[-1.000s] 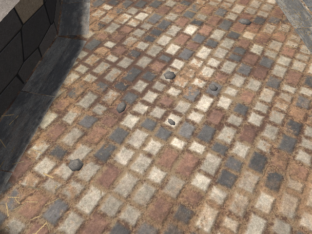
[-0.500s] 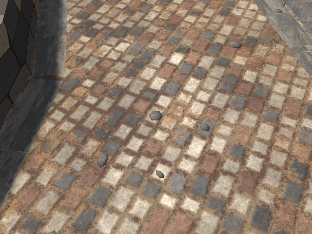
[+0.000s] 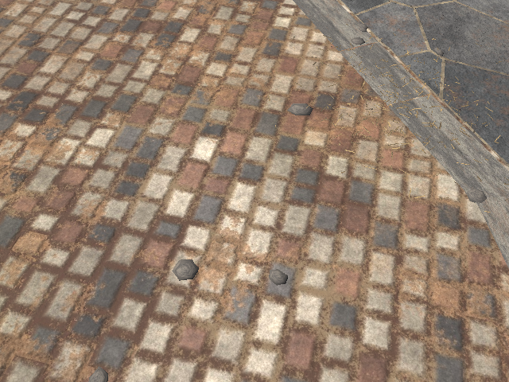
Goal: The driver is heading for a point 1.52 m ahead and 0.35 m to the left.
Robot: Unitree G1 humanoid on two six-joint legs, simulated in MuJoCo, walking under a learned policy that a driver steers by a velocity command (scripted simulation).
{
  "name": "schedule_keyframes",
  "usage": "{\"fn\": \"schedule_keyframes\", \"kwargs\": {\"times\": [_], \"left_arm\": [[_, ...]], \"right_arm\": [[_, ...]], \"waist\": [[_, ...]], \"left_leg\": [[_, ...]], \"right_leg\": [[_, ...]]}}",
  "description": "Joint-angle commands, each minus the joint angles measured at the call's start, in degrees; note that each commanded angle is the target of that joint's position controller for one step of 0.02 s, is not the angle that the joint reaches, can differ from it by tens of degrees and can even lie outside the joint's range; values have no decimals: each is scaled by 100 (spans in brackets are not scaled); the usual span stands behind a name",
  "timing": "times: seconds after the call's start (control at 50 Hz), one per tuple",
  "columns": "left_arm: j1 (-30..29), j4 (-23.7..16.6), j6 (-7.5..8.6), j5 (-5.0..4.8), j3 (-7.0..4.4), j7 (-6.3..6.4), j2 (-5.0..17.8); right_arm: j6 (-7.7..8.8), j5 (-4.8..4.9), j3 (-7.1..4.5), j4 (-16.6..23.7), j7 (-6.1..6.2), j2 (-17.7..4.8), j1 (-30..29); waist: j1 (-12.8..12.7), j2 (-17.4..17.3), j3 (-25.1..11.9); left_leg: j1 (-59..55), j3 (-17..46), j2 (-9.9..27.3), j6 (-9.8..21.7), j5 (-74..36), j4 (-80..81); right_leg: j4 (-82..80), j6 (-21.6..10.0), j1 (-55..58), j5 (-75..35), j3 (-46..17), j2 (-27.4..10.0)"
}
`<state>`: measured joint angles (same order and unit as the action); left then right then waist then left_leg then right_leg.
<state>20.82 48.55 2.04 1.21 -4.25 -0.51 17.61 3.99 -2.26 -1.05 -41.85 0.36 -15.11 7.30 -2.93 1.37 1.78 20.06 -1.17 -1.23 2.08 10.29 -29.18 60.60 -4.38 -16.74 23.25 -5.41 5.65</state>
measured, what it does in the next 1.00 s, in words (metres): walks ahead, turning left: right foot, then left foot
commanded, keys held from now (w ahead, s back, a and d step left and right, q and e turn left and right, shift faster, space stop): w+q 0.60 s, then q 0.36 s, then e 0.04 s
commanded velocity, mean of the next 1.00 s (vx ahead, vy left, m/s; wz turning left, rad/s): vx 0.40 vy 0.00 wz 0.39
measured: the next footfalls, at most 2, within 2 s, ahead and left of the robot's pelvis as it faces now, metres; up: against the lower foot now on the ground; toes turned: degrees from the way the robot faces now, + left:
right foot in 0.36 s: +0.32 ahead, -0.11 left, +0.00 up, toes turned +6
left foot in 0.84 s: +0.51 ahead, +0.15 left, +0.00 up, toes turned +25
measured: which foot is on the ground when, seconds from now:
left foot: down 0.00-0.36, up 0.38-0.82, down 0.84-1.00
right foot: up 0.00-0.34, down 0.36-0.82, up 0.84-1.00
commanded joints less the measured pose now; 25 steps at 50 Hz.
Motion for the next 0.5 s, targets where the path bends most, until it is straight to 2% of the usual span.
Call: {"fn": "schedule_keyframes", "kwargs": {"times": [0.02, 0.06, 0.1, 0.18, 0.24, 0.28, 0.3, 0.32, 0.34, 0.36, 0.38, 0.4, 0.42, 0.44, 0.46, 0.5], "left_arm": [[18, -363, 10, 129, -5, -113, 253], [-46, -404, -35, 172, 20, -146, 233], [-426, -526, -40, 200, 70, -171, 183], [-1536, -890, 13, 119, 253, -207, -29], [-1910, -1001, 59, 52, 286, -163, 52], [-1964, -1060, 104, 30, 269, -102, 142], [-1828, -1040, 131, 27, 248, -71, 193], [-1512, -949, 168, 34, 221, -31, 232], [-976, -767, 232, 86, 147, 38, 406], [-167, -675, 302, 211, 30, 124, 804], [243, -671, 245, 263, -102, 176, 1387], [108, -630, 148, 139, -106, 174, 1155], [-308, -714, 146, 89, 29, 145, 623], [-601, -723, 183, 59, 99, 116, 332], [-696, -705, 224, 65, 142, 112, 168], [-603, -587, 321, 36, 148, 124, 119]], "right_arm": [[83, 49, -159, -99, -23, -518, 817], [175, 148, -184, -281, -86, -584, 1023], [189, 212, -212, -388, -111, -646, 1141], [94, 199, -284, -601, -91, -741, 1465], [58, 179, -347, -718, -112, -869, 1727], [34, 172, -378, -756, -111, -927, 1782], [21, 170, -397, -754, -101, -963, 1744], [7, 187, -416, -741, -90, -1002, 1654], [16, 204, -400, -736, -92, -918, 1668], [48, 255, -338, -576, -105, -669, 1537], [44, 364, -217, -343, -79, -89, 1879], [-68, 219, -318, -421, -33, -566, 1960], [-135, 141, -370, -496, -61, -665, 1735], [-154, 132, -359, -497, -123, -533, 1554], [-196, 114, -365, -509, -161, -462, 1482], [-305, 33, -364, -495, -236, -372, 1420]], "waist": [[279, -767, -161], [181, -823, -275], [181, -751, -222], [410, -735, 77], [526, -701, 15], [495, -711, -32], [400, -704, -60], [211, -630, -124], [5, -381, -388], [-382, 245, -965], [-329, 1387, -1527], [-193, 1061, -1308], [-14, 444, -578], [109, 339, -197], [199, 447, -66], [303, 553, -23]], "left_leg": [[-1425, 1944, 1433, 761, -339, 1643], [-1450, 1691, 1321, 901, -1334, 1627], [-1449, 1576, 1257, 1043, -1519, 1756], [-1066, 1315, 1003, 1014, -1227, 1958], [-1055, 1373, 1035, 929, -1486, 1757], [-1104, 1551, 1126, 853, -1563, 1516], [-1085, 1650, 1145, 789, -1493, 1348], [-959, 1657, 1073, 699, -1476, 1036], [-706, 1506, 797, 571, -1575, 338], [-128, 1134, 375, 403, -878, -1067], [1304, 383, -369, 211, 1738, -2620], [1821, 427, -159, 269, 2048, -3414], [1894, 593, 137, 312, 1587, -3628], [1809, 563, 302, 266, 1192, -3532], [1658, 506, 417, 211, 984, -3410], [1510, 416, 476, 100, 694, -3414]], "right_leg": [[239, 121, -1522, -351, -105, -541], [16, 212, -1469, -407, 116, -581], [-359, 346, -1668, -612, 370, -732], [-1796, 576, -1477, -1328, 623, -801], [-2427, 587, -985, -1609, 706, -653], [-2674, 515, -658, -1541, 658, -608], [-2878, 471, -368, -1461, 622, -581], [-3235, 413, 164, -1497, 640, -526], [-3519, 294, 1047, -1431, 547, -566], [-3870, 35, 2109, -638, -482, -1571], [-4421, -402, 3265, 239, -2424, -3027], [-4738, -705, 2717, 1078, -3274, -3178], [-4824, -627, 2099, 1141, -2592, -2851], [-4938, -526, 1620, 342, -1821, -2542], [-5030, -398, 1360, -410, -1198, -2306], [-5099, -321, 1155, -1444, -474, -2075]]}}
